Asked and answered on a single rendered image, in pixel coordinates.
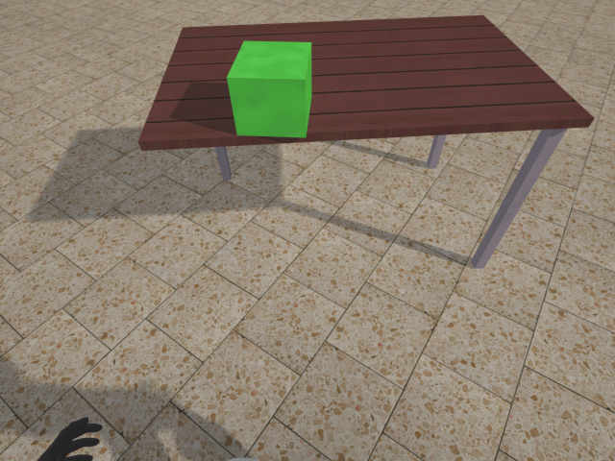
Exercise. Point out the left robot hand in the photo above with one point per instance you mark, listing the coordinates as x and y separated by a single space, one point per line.
63 444

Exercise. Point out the carton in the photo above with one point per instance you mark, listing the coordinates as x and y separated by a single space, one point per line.
270 88

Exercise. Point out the table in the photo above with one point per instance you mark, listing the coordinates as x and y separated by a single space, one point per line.
376 78

